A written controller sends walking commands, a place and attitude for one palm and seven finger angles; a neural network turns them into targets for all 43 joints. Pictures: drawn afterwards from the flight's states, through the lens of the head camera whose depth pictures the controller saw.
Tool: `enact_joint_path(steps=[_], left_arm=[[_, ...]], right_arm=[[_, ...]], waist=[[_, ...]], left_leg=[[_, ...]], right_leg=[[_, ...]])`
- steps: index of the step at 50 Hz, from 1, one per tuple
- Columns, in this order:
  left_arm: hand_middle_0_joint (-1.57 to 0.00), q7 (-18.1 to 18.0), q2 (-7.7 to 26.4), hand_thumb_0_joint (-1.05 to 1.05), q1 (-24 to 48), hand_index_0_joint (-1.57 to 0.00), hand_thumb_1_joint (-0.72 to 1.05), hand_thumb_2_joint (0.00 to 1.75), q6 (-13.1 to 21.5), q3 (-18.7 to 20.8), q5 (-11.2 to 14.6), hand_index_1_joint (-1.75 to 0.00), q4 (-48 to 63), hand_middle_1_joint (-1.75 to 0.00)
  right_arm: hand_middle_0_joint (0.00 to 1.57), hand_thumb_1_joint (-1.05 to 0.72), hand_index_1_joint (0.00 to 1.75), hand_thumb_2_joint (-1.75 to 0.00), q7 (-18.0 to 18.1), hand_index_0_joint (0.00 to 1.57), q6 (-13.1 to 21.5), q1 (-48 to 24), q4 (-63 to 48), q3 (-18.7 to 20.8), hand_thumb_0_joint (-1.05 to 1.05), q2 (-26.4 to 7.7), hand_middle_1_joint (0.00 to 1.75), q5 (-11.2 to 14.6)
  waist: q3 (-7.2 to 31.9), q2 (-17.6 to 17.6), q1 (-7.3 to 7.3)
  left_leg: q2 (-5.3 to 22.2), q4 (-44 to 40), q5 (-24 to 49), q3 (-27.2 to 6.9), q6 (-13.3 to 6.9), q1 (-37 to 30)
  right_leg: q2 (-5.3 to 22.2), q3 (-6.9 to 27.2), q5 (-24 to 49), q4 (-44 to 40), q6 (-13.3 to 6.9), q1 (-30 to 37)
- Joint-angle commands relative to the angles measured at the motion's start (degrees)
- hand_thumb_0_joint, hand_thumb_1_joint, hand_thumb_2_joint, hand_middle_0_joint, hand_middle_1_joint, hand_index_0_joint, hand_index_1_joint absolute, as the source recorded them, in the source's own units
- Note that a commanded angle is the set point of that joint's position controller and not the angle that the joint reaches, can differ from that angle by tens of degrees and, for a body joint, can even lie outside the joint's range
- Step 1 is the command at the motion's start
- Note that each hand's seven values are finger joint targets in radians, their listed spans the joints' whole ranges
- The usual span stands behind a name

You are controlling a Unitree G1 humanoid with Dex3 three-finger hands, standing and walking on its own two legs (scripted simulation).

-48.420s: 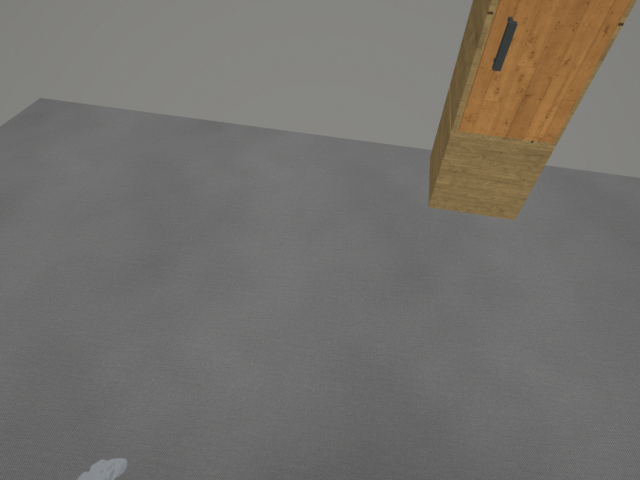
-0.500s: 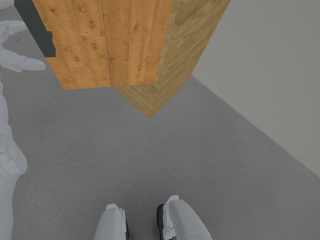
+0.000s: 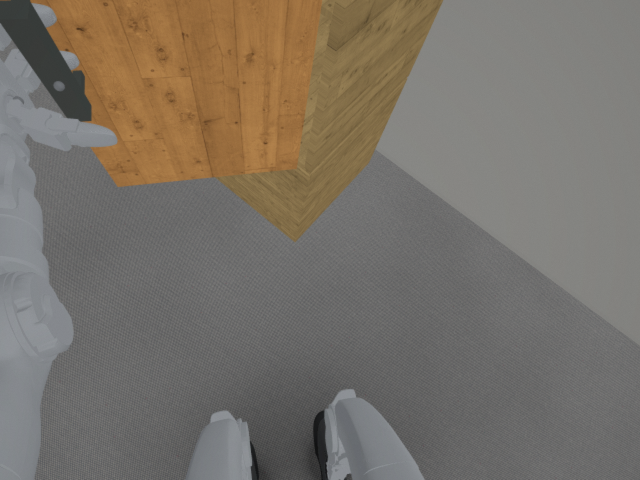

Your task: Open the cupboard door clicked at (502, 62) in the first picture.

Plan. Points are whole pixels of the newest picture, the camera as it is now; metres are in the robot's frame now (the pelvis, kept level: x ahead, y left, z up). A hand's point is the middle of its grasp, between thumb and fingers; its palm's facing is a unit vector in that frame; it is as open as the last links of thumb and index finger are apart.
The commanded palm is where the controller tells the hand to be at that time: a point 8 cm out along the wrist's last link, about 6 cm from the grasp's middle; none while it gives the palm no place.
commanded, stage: slide the fingers in behind the handle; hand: left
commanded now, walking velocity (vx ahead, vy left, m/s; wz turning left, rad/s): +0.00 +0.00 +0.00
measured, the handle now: (53, 53) +0.60 +0.23 +0.08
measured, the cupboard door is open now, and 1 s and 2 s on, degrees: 50 50 75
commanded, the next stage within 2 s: close the thumb around the handle in 0.46 s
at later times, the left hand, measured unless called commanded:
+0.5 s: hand (53, 89) +0.54 +0.22 +0.08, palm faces +0.08 -1.00 +0.00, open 14.0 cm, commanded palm +0.52 +0.25 +0.07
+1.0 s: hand (60, 89) +0.55 +0.22 +0.08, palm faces +0.09 -1.00 -0.01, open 8.8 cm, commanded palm +0.53 +0.25 +0.07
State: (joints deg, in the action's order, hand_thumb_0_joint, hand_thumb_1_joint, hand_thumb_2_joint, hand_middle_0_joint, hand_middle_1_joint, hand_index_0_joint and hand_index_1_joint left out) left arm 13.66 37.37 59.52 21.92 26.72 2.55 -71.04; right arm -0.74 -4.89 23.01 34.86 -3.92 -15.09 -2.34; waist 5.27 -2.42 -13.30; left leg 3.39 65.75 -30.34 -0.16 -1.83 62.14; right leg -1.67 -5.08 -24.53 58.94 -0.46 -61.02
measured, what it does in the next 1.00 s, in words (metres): stands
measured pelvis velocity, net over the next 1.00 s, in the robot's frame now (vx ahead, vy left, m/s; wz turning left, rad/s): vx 0.00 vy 0.01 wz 0.00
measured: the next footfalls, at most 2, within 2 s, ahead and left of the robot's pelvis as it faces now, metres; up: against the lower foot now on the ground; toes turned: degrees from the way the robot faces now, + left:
none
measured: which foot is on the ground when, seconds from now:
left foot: down 0.00-1.00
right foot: down 0.00-1.00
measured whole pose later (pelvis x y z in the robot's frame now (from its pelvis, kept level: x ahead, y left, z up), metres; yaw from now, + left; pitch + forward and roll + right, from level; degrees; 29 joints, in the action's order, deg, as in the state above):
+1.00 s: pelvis +0.00 +0.01 +0.00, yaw +0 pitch +26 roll -5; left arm 12.4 35.8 58.9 22.3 26.4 2.7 -71.3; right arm -0.7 -4.5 23.9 35.8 -3.7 -15.0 -2.6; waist 5.8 -2.7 -13.1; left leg 3.0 65.6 -30.2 0.2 -2.3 61.8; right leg -1.4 -4.5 -24.2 58.7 0.1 -60.7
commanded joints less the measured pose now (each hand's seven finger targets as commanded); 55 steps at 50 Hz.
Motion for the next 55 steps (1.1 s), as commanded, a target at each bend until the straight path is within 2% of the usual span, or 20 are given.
enact_joint_path(steps=[1, 7, 8, 10, 14, 16, 20, 23, 25, 28, 30, 37, 39, 40, 42, 45, 47, 50, 51, 55], left_arm=[[-0.30, 0.34, 14.77, 0.00, 25.11, -0.30, -0.50, 0.30, 3.15, 1.70, 1.42, -1.20, 11.43, -1.20], [-0.30, -0.15, 17.33, 0.00, 24.02, -0.30, -0.50, 0.30, 2.94, 2.64, 0.33, -1.20, 9.89, -1.20], [-0.30, -0.13, 18.29, 0.00, 24.86, -0.30, -0.50, 0.30, 3.28, 3.07, 0.21, -1.20, 11.85, -1.20], [-0.30, 0.06, 16.30, 0.00, 25.45, -0.30, -0.50, 0.30, 4.18, 1.81, 0.34, -1.20, 13.62, -1.20], [-0.30, 0.82, 16.50, 0.00, 23.35, -0.30, -0.50, 0.30, 3.53, 2.48, 1.24, -1.20, 10.43, -1.20], [-0.30, 1.08, 14.47, 0.00, 24.80, -0.30, -0.50, 0.30, 3.21, 0.35, 0.98, -1.20, 11.42, -1.20], [-0.30, 0.68, 14.17, 0.00, 26.33, -0.30, -0.50, 0.30, 3.48, 0.53, 1.58, -1.20, 11.93, -1.20], [-0.30, 0.40, 13.92, 0.00, 25.52, -0.30, -0.50, 0.30, 3.74, 0.43, 1.23, -1.20, 11.78, -1.20], [-0.30, 0.06, 12.97, 0.00, 25.69, -0.30, -0.50, 0.30, 4.29, 0.16, 1.14, -1.20, 13.23, -1.20], [-0.30, -0.31, 9.72, 0.00, 24.99, -0.30, -0.50, 0.30, 3.57, -2.14, 1.15, -1.20, 11.39, -1.20], [-0.31, -0.90, 12.76, 0.00, 25.46, -0.31, -0.39, 0.35, 3.89, 0.23, 1.03, -1.21, 12.42, -1.21], [-0.34, -2.01, 13.63, 0.00, 26.75, -0.34, 0.00, 0.52, 4.66, 0.50, 0.13, -1.25, 11.90, -1.25], [-0.34, -1.79, 12.01, 0.00, 26.15, -0.34, 0.12, 0.56, 5.35, -0.18, 0.47, -1.27, 13.86, -1.27], [-0.35, -1.80, 12.98, 0.00, 24.38, -0.35, 0.17, 0.59, 5.16, 1.10, 0.57, -1.27, 12.68, -1.27], [-0.36, -1.38, 10.89, 0.00, 24.01, -0.36, 0.28, 0.64, 4.29, -0.65, 0.85, -1.28, 10.71, -1.28], [-0.37, -1.22, 14.89, 0.00, 23.74, -0.37, 0.45, 0.71, 4.17, 2.04, 0.62, -1.30, 11.76, -1.30], [-0.38, -1.13, 12.06, 0.00, 24.72, -0.38, 0.56, 0.76, 4.25, -0.18, 0.60, -1.31, 12.09, -1.31], [-0.39, -1.24, 12.21, 0.00, 24.32, -0.39, 0.73, 0.83, 4.63, 0.40, 1.04, -1.33, 11.28, -1.33], [-0.39, -1.20, 11.52, 0.00, 26.33, -0.39, 0.79, 0.85, 4.65, -0.74, 0.98, -1.34, 11.77, -1.34], [-0.40, -1.22, 11.94, 0.00, 24.79, -0.40, 0.90, 0.90, 4.77, 0.05, 0.81, -1.35, 12.53, -1.35]], right_arm=[[0.20, -0.90, 0.30, -0.90, 0.78, 0.20, 0.13, 13.14, -0.79, 4.39, 0.00, -11.59, 0.30, 0.20], [0.20, -0.90, 0.30, -0.90, 0.94, 0.20, 0.42, 13.01, -1.20, 3.88, 0.00, -11.35, 0.30, 0.31], [0.20, -0.90, 0.30, -0.90, 0.92, 0.20, 0.48, 13.08, -1.32, 3.96, 0.00, -11.41, 0.30, 0.24], [0.20, -0.90, 0.30, -0.90, 0.82, 0.20, 0.61, 13.13, -1.24, 4.26, 0.00, -11.34, 0.30, 0.18], [0.20, -0.90, 0.30, -0.90, 0.91, 0.20, 0.62, 13.23, -0.96, 4.14, 0.00, -11.70, 0.30, 0.36], [0.20, -0.90, 0.30, -0.90, 0.96, 0.20, 0.63, 12.96, -0.74, 4.23, 0.00, -11.63, 0.30, 0.40], [0.20, -0.90, 0.30, -0.90, 1.03, 0.20, 0.72, 13.14, -0.15, 4.33, 0.00, -11.92, 0.30, 0.18], [0.20, -0.90, 0.30, -0.90, 0.96, 0.20, 0.73, 13.19, -0.15, 4.42, 0.00, -11.98, 0.30, 0.02], [0.20, -0.90, 0.30, -0.90, 0.75, 0.20, 0.81, 13.30, 0.02, 4.56, 0.00, -11.81, 0.30, -0.20], [0.20, -0.90, 0.30, -0.90, 0.52, 0.20, 0.47, 13.02, 0.02, 4.51, 0.00, -11.74, 0.30, -0.12], [0.20, -0.90, 0.30, -0.90, 0.71, 0.20, 0.43, 13.13, -0.25, 4.58, 0.00, -12.02, 0.30, -0.12], [0.20, -0.90, 0.30, -0.90, 0.68, 0.20, 0.60, 12.94, -0.22, 4.32, 0.00, -11.89, 0.30, -0.37], [0.20, -0.90, 0.30, -0.90, 0.47, 0.20, 0.79, 13.03, -0.64, 4.53, 0.00, -11.63, 0.30, -0.48], [0.20, -0.90, 0.30, -0.90, 0.47, 0.20, 0.62, 13.23, -0.32, 4.65, 0.00, -11.75, 0.30, -0.39], [0.20, -0.90, 0.30, -0.90, 0.39, 0.20, 0.38, 12.91, -0.32, 4.52, 0.00, -11.64, 0.30, -0.16], [0.20, -0.90, 0.30, -0.90, 0.70, 0.20, 0.24, 13.10, -0.73, 4.44, 0.00, -11.94, 0.30, -0.08], [0.20, -0.90, 0.30, -0.90, 0.60, 0.20, 0.32, 12.88, -0.43, 4.46, 0.00, -11.48, 0.30, -0.10], [0.20, -0.90, 0.30, -0.90, 0.65, 0.20, 0.46, 13.04, -0.30, 4.52, 0.00, -11.67, 0.30, -0.11], [0.20, -0.90, 0.30, -0.90, 0.74, 0.20, 0.45, 12.76, -0.07, 4.44, 0.00, -11.64, 0.30, -0.11], [0.20, -0.90, 0.30, -0.90, 0.70, 0.20, 0.53, 13.39, 0.05, 4.72, 0.00, -11.60, 0.30, -0.26]], waist=[[31.97, -9.22, -0.53], [29.67, -7.72, -0.18], [31.08, -8.99, 0.19], [33.64, -11.37, 0.04], [30.51, -8.40, -0.27], [30.55, -10.85, -0.51], [30.50, -10.94, -1.08], [30.72, -11.05, -0.52], [32.46, -13.58, -0.20], [29.18, -11.25, -0.90], [30.92, -11.20, -0.23], [29.72, -9.95, -0.70], [33.12, -12.65, -0.15], [32.99, -11.14, 0.11], [30.03, -9.63, -0.60], [31.59, -9.92, 0.52], [30.39, -10.65, -0.17], [30.26, -9.67, -0.18], [29.46, -10.00, -0.96], [32.73, -11.79, -0.18]], left_leg=[[-1.12, -6.23, 28.76, -3.79, 0.10, -22.51], [-1.37, -6.29, 25.68, -2.92, -0.27, -17.56], [-1.33, -6.44, 26.23, -3.06, -0.20, -18.65], [-1.17, -6.27, 28.99, -3.66, 0.20, -22.84], [-1.21, -6.50, 26.86, -3.54, -0.13, -20.42], [-1.08, -6.89, 26.87, -3.87, 0.19, -22.43], [-0.80, -6.85, 28.07, -4.65, 0.41, -24.74], [-0.81, -7.00, 28.57, -5.00, 0.67, -25.59], [-0.67, -6.73, 31.38, -5.25, 1.04, -28.38], [-0.53, -7.42, 30.12, -5.67, 1.13, -27.83], [-0.67, -7.27, 30.29, -5.46, 1.02, -27.30], [-0.64, -7.28, 29.19, -5.56, 1.04, -26.07], [-0.69, -6.91, 32.22, -5.64, 1.27, -28.86], [-0.53, -6.77, 33.40, -5.73, 1.43, -28.76], [-0.67, -6.98, 30.97, -5.19, 1.06, -26.43], [-0.82, -7.24, 30.91, -5.11, 0.97, -25.62], [-0.72, -7.09, 30.93, -5.12, 1.08, -26.49], [-0.76, -7.03, 30.04, -5.28, 1.02, -25.95], [-0.68, -7.16, 29.20, -5.30, 1.00, -25.72], [-0.70, -6.63, 33.07, -5.43, 1.27, -28.23]], right_leg=[[-1.82, 2.86, 21.01, -5.11, -0.30, 15.77], [-1.69, 3.55, 20.78, -5.11, -0.24, 18.07], [-1.69, 3.56, 21.03, -4.91, -0.34, 18.48], [-1.71, 3.12, 21.32, -4.53, -0.47, 16.24], [-1.92, 3.15, 20.17, -5.15, -0.43, 16.51], [-1.74, 2.70, 18.67, -5.22, -0.39, 14.27], [-1.79, 2.24, 17.74, -5.37, -0.41, 11.94], [-1.80, 2.04, 17.24, -5.25, -0.64, 11.61], [-1.78, 1.81, 18.02, -4.91, -0.78, 10.40], [-1.90, 1.30, 16.27, -5.47, -0.71, 9.17], [-1.81, 1.63, 16.97, -5.16, -0.68, 10.58], [-1.72, 1.60, 16.49, -4.93, -0.64, 10.61], [-1.81, 1.67, 17.95, -4.41, -0.89, 10.54], [-1.83, 1.52, 18.77, -4.45, -0.75, 10.94], [-1.91, 1.68, 18.13, -5.05, -0.51, 11.08], [-1.78, 1.93, 18.90, -4.71, -0.65, 13.03], [-1.83, 1.74, 18.38, -4.99, -0.60, 11.48], [-1.84, 1.79, 17.67, -4.99, -0.58, 11.30], [-1.83, 1.77, 17.17, -5.01, -0.55, 10.80], [-1.74, 1.79, 19.34, -4.62, -0.67, 11.15]])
